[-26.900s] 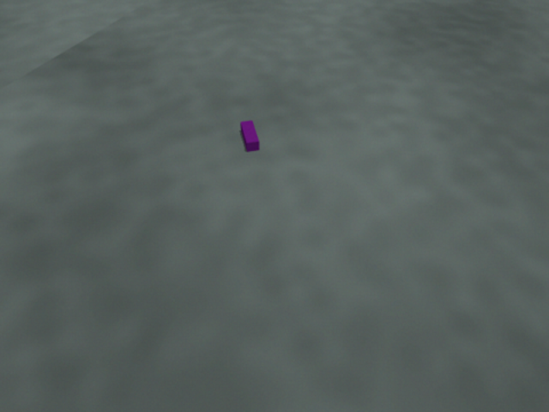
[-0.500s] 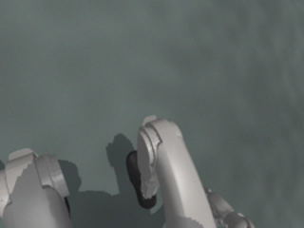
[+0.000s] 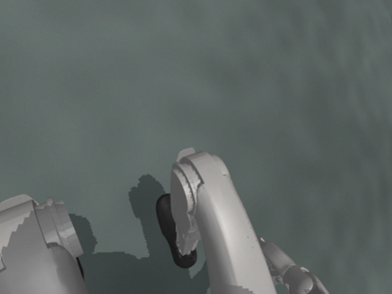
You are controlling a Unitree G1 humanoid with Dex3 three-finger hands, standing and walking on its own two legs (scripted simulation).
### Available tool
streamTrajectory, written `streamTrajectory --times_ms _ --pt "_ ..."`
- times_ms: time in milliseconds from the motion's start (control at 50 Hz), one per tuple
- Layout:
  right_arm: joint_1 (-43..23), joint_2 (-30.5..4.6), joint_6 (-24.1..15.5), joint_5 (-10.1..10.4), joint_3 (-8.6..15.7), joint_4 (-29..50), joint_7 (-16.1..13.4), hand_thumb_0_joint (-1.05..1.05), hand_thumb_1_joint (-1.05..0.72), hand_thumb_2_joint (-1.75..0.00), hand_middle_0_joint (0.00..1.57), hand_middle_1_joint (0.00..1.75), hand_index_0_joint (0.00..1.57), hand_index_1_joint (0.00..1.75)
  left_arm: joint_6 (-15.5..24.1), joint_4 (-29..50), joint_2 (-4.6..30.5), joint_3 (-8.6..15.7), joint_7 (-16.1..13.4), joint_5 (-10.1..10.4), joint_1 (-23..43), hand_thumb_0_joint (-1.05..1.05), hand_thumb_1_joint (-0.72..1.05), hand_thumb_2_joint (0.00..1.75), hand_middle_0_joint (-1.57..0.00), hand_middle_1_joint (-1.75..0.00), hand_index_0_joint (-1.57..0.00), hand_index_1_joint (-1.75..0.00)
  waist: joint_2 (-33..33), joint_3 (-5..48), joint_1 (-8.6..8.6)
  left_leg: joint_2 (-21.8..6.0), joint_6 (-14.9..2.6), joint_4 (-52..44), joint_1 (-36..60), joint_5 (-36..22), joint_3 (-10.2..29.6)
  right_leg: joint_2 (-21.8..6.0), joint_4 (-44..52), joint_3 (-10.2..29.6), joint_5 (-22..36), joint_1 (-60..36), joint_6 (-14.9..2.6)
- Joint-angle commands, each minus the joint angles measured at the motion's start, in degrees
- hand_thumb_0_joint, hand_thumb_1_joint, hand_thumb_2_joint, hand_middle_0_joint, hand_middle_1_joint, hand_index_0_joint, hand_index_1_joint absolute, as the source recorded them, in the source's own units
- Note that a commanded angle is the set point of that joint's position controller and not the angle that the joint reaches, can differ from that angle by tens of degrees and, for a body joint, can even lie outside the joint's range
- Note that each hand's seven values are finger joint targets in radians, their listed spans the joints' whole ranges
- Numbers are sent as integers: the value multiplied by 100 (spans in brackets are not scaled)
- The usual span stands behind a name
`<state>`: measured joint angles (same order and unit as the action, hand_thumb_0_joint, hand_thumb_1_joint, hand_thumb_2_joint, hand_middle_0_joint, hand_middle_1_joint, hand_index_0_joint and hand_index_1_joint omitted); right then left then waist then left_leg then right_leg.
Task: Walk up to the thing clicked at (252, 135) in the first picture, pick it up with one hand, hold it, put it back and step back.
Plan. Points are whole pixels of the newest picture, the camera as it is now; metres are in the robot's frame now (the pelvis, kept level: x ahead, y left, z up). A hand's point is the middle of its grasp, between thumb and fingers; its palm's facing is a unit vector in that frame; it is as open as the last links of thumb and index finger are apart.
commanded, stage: open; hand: left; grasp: from above
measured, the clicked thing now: out of the picture +0.43 +0.39 -0.27
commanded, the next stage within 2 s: withdraw in 0.88 s
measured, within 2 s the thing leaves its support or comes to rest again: neither
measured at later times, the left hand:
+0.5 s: hand out of the picture +0.43 +0.39 -0.23, palm faces -0.42 -0.17 -0.89, open 12.6 cm
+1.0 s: hand out of the picture +0.42 +0.39 -0.22, palm faces -0.44 -0.18 -0.88, open 14.0 cm
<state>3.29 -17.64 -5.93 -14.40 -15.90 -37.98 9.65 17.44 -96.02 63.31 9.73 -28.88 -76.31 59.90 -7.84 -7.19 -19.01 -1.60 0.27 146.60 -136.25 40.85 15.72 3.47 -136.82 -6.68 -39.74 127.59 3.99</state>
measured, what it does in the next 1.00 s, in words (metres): stands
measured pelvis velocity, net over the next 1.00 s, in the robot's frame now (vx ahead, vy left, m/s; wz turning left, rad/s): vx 0.00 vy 0.00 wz -0.01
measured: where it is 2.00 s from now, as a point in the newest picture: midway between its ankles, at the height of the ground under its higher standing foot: (131, 268)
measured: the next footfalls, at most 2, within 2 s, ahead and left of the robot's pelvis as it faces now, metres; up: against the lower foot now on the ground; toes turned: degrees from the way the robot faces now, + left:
none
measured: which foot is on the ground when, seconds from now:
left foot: down 0.00-1.00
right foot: down 0.00-1.00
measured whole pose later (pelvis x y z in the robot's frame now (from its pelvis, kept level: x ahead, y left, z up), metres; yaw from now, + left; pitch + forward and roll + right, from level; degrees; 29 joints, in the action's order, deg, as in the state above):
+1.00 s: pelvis +0.00 +0.00 +0.00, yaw +0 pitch +27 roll -15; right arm 2.3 -18.8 -7.0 -14.7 -17.4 -36.5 10.3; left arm 17.9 -94.9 64.9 8.5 -27.7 -75.3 59.7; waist -8.6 -8.3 -18.9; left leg -1.5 0.4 146.7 -135.7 40.4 16.6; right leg 3.6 -136.3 -7.4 -38.9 126.8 4.3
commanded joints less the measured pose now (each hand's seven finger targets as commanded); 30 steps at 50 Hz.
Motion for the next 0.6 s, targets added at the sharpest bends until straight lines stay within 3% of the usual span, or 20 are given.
streamTrajectory --times_ms 0,40,120,220,300,320,400,440,520,580 --pt "973 -1931 -43 -5 550 34 -58 0 -89 -90 20 30 20 30 -34 666 1696 110 -252 66 1432 0 55 74 -81 -79 -87 -73 3061 3589 -187 -176 -61 -1461 3139 -1431 -673 185 1035 -828 1622 -1641 -463" --pt "1020 -1887 -53 -4 536 -48 -55 0 -89 -90 20 30 20 30 -45 689 1629 31 -257 82 1390 0 39 72 -68 -79 -73 -74 3203 3562 -124 -175 -33 -1529 3212 -1463 -687 184 1036 -830 1621 -1636 -477" --pt "983 -1922 -79 -26 502 -6 -51 0 -89 -90 20 30 20 30 -34 676 1681 50 -302 79 1365 0 9 69 -49 -82 -54 -76 3209 3607 -162 -183 -23 -1565 3263 -1360 -639 198 1028 -877 1546 -1627 -486" --pt "944 -1950 -126 -38 487 42 -51 0 -89 -90 20 30 20 30 -33 735 1784 97 -333 115 1453 0 -15 73 -32 -85 -36 -80 3101 3621 -186 -189 -63 -1424 3089 -1343 -687 205 1062 -844 1589 -1730 -453" --pt "909 -1931 -145 -27 476 -33 -53 0 -89 -90 20 30 20 30 -34 750 1760 66 -332 135 1428 0 -26 80 -23 -92 -27 -88 3291 3555 -138 -207 -6 -1542 3234 -1281 -637 208 1021 -894 1496 -1564 -487" --pt "949 -1954 -159 -32 496 -39 -35 0 -89 -90 20 30 20 30 -50 765 1693 6 -297 122 1434 0 -29 82 -22 -93 -25 -89 3354 3474 -197 -198 -2 -1555 3247 -1264 -635 199 1017 -892 1477 -1562 -486" --pt "928 -1939 -147 -53 481 0 -31 0 -89 -90 20 30 20 30 -106 824 1741 65 -266 193 1354 0 -38 88 -16 -98 -18 -95 3312 3577 -87 -184 -7 -1569 3136 -1262 -661 200 1062 -893 1504 -1698 -476" --pt "959 -1958 -158 -53 504 15 -12 0 -89 -90 20 30 20 30 -156 728 1647 3 -195 150 1260 0 -42 90 -10 -102 -14 -99 3266 3492 -157 -188 -8 -1546 3184 -1319 -646 201 1037 -895 1528 -1626 -475" --pt "917 -1983 -151 -32 511 57 6 0 -89 -90 20 30 20 30 -192 600 1596 25 -100 263 1044 0 -49 94 -5 -105 -8 -103 3216 3510 -141 -204 9 -1618 3275 -1415 -550 194 1014 -923 1558 -1593 -479" --pt "916 -1961 -131 -2 499 68 9 0 -89 -90 20 30 20 30 -146 962 1582 -31 -41 300 1238 0 -52 97 -5 -104 -6 -103 3319 3662 -101 -202 20 -1635 3405 -1573 -541 183 1002 -904 1665 -1648 -485"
